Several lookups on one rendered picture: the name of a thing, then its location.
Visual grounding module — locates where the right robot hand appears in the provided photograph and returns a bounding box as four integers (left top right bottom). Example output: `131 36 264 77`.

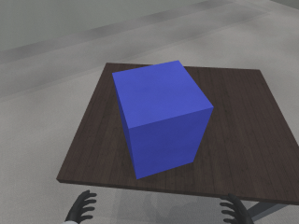
220 193 254 224

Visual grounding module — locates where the table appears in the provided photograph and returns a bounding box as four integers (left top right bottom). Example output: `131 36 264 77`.
56 63 299 224

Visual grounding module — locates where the carton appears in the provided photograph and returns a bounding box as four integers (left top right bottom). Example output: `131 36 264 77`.
112 60 214 179

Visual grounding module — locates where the left robot hand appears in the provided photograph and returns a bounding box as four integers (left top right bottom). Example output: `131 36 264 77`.
64 189 97 224

